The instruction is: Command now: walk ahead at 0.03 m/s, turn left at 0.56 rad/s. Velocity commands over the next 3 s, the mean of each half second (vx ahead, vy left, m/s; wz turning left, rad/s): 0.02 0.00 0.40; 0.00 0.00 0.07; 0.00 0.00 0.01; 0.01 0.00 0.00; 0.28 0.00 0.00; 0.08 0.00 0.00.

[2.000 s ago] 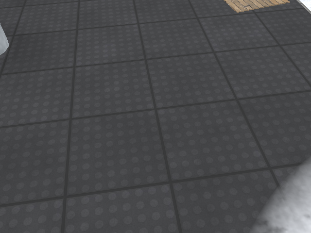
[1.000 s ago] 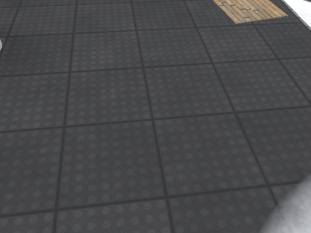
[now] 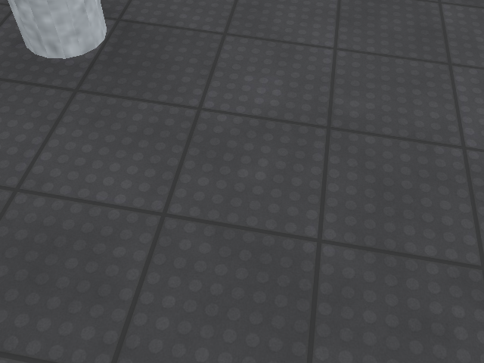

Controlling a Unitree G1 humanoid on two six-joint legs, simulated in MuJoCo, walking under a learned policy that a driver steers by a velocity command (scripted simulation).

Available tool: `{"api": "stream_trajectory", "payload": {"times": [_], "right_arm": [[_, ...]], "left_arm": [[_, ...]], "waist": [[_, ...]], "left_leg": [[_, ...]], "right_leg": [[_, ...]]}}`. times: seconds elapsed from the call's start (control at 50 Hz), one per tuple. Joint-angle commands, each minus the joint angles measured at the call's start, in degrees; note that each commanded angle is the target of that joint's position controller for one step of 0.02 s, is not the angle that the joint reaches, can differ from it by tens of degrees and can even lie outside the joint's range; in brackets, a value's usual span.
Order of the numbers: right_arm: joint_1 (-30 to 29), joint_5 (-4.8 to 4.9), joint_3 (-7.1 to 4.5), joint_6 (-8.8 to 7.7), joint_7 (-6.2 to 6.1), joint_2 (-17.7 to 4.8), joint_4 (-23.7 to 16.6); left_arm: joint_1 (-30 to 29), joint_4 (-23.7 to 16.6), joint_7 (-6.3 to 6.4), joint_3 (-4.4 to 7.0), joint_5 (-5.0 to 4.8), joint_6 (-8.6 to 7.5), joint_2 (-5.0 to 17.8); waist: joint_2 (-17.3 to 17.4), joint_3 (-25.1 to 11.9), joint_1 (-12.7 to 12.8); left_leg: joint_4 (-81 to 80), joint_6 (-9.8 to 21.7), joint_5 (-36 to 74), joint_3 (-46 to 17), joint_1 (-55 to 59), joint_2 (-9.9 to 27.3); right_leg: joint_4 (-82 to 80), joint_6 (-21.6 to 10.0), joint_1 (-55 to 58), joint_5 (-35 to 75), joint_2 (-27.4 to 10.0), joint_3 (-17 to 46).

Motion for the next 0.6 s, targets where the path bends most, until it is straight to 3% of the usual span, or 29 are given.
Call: {"api": "stream_trajectory", "payload": {"times": [0.02, 0.12, 0.18, 0.26, 0.3, 0.32, 0.34, 0.36, 0.38, 0.4, 0.44, 0.5, 0.56, 0.6], "right_arm": [[0.96, -0.34, -1.54, -0.95, 0.12, -7.41, -3.41], [2.94, -0.47, -2.28, -0.10, 0.37, -9.49, -4.16], [2.77, -0.74, -2.62, 0.31, 0.65, -10.11, -4.83], [1.20, -0.95, -2.34, 0.69, 0.92, -9.31, -5.28], [0.17, -0.14, -2.12, 1.24, 0.66, -8.88, -5.22], [1.12, 0.25, -1.62, 1.22, 0.35, -7.19, -5.35], [4.81, 0.53, -0.55, 1.07, 0.09, -3.11, -5.46], [0.64, 0.01, -1.56, 0.62, -0.23, -6.72, -6.40], [0.37, -1.11, -1.88, 0.38, 0.06, -8.36, -5.78], [2.67, -0.88, -1.95, 0.40, 0.59, -7.83, -4.37], [5.68, -0.86, -1.76, 0.84, 0.97, -7.16, -2.37], [3.37, -0.47, -0.73, 1.31, 0.75, -5.45, -2.03], [0.33, 0.14, 0.65, 1.63, 0.22, -3.91, -1.96], [-0.30, 0.88, 0.97, 1.60, -0.28, -4.35, -1.58]], "left_arm": [[6.39, -1.76, 0.13, 0.78, -0.16, 0.87, 3.21], [0.99, -5.12, 0.12, 0.80, -0.59, 1.50, 4.58], [-0.14, -6.43, 0.18, 0.61, -0.97, 1.16, 4.77], [4.45, -6.01, 0.44, 0.29, -1.73, 0.35, 4.67], [9.37, -4.90, 0.64, 0.13, -1.70, -0.14, 4.12], [9.35, -5.14, 0.93, 0.49, -1.09, -0.52, 6.14], [8.10, -6.89, 1.12, 0.90, -0.05, -0.77, 9.93], [3.16, -8.10, 0.63, 1.61, 0.44, -0.77, 13.45], [2.07, -8.11, 0.40, 0.88, 0.42, -1.19, 10.12], [-0.95, -8.18, 0.15, 0.18, -0.20, -1.62, 7.92], [-2.05, -8.58, 0.03, -0.20, -0.61, -2.09, 6.79], [2.51, -6.88, -0.08, -0.66, -0.72, -2.44, 5.87], [5.95, -4.82, -0.08, -0.53, -0.72, -2.26, 7.22], [7.20, -3.70, -0.33, -0.18, -0.43, -1.72, 8.50]], "waist": [[3.93, -7.37, 1.59], [7.55, -7.72, -0.77], [8.10, -7.25, -1.26], [9.46, -8.41, -0.27], [8.71, -7.78, 2.27], [4.42, -6.35, 1.79], [-7.71, -7.91, -0.29], [-12.44, -1.85, 0.86], [-5.46, -0.95, -0.38], [-3.64, -1.45, -2.85], [-5.31, -3.31, -3.39], [-5.56, -4.17, -0.74], [-7.16, -5.21, 1.76], [-8.67, -5.44, 2.75]], "left_leg": [[-11.45, 9.22, 12.48, -17.24, 5.86, 13.75], [-14.03, 8.18, -5.82, -23.11, 7.79, 13.37], [-14.27, 7.69, -8.62, -25.82, 7.09, 13.23], [-13.09, 5.82, -4.37, -26.25, 5.00, 12.83], [-11.09, 2.61, -6.12, -25.58, 1.02, 10.77], [-7.66, -0.52, -11.83, -23.30, -2.78, 7.54], [5.81, -3.37, -18.74, -15.42, -7.25, 1.09], [14.24, -4.32, -22.83, -7.98, -12.19, -5.13], [22.25, -4.34, -19.61, -11.71, -8.01, -2.24], [26.20, -4.44, -15.97, -11.48, -6.05, -2.53], [30.73, -5.70, -13.36, -10.15, -5.29, -2.17], [25.14, -7.96, -14.31, -8.71, -5.76, -0.48], [12.98, -8.69, -16.63, -4.79, -0.98, 1.69], [6.45, -7.99, -17.46, -2.49, 2.68, 1.51]], "right_leg": [[-3.36, 0.96, -0.56, 2.38, 0.29, 1.70], [-11.78, 1.61, -1.58, 2.40, 1.32, 2.85], [-16.54, 1.08, 0.93, 1.52, 2.54, 3.05], [-26.69, -1.22, 10.57, 0.63, 4.38, 1.27], [-40.89, -3.06, 19.47, 7.14, 5.14, -0.05], [-48.30, -4.18, 22.53, 6.64, 0.76, 4.72], [-54.89, -6.86, 25.52, -0.65, -14.12, 20.76], [-57.18, -12.63, 15.16, 5.93, -20.63, 29.28], [-55.83, -13.53, 12.00, 11.73, -18.05, 25.23], [-53.96, -12.11, 11.33, 17.24, -14.07, 18.94], [-51.43, -10.79, 14.98, 27.26, -9.89, 11.64], [-48.52, -11.49, 22.13, 37.23, -9.16, 9.07], [-45.68, -11.65, 26.34, 42.84, -9.31, 8.73], [-43.91, -11.80, 26.85, 46.50, -9.39, 9.63]]}}
Next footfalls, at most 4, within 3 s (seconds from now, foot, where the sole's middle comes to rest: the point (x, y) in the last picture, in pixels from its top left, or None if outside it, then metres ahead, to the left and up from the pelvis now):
0.32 right None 0.05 -0.13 -0.77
0.68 left None -0.01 0.06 -0.77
2.62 left None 0.33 0.06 -0.77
2.94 right None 0.32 -0.14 -0.77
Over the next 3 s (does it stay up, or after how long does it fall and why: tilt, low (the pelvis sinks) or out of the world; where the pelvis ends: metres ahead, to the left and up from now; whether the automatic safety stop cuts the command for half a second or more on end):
stays up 0.26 -0.02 0.01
